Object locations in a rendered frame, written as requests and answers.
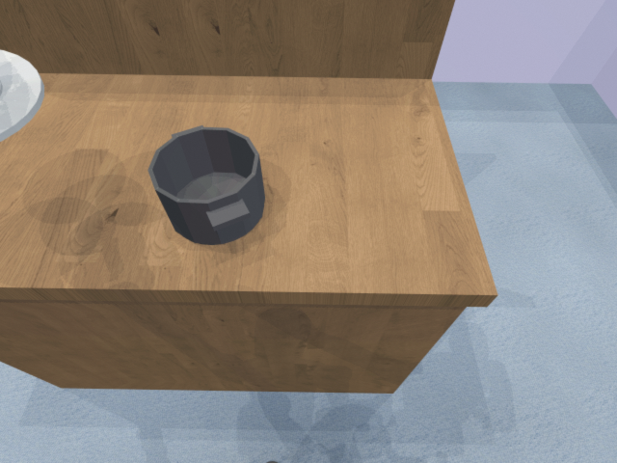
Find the pot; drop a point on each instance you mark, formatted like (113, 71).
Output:
(209, 181)

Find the lid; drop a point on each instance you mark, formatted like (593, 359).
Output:
(21, 93)

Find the table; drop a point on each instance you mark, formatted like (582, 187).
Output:
(367, 249)

